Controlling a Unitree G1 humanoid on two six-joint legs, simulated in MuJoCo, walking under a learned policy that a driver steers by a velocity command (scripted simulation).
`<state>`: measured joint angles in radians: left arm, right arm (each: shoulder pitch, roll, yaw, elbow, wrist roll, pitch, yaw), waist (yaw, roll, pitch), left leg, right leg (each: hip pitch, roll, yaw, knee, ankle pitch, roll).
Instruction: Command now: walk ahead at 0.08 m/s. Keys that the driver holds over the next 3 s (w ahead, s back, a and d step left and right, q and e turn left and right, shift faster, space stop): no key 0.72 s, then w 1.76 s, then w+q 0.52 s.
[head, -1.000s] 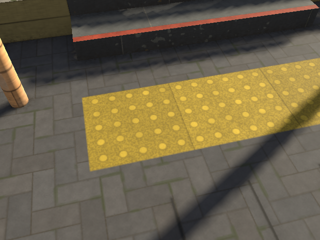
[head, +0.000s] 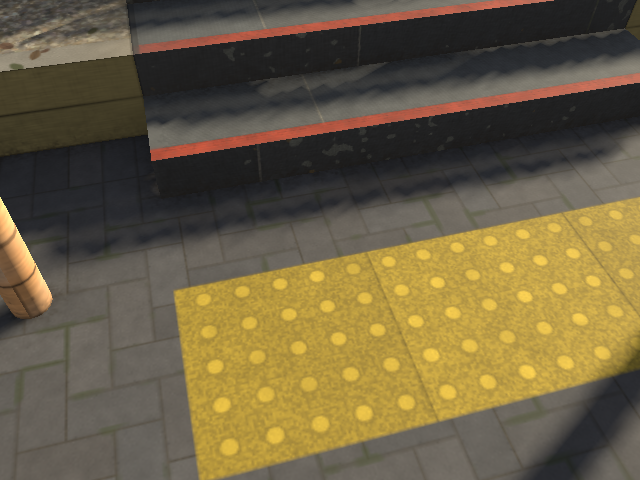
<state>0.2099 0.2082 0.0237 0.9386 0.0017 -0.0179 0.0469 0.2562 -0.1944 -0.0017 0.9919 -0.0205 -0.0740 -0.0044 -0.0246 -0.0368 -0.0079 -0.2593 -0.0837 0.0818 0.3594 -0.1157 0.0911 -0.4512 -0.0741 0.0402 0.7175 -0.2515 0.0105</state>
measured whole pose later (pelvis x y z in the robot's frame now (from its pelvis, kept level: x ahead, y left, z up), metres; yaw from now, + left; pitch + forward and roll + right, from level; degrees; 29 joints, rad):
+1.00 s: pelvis +0.09 -0.03 +0.01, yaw +0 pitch +1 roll +0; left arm 0.20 0.21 0.07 1.09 -0.03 -0.07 0.02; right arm 0.37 -0.23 -0.05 1.08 0.02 -0.06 -0.02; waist -0.04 0.02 -0.02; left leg -0.09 -0.02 0.05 0.30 -0.23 0.05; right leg -0.45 -0.08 -0.03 0.83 -0.34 -0.04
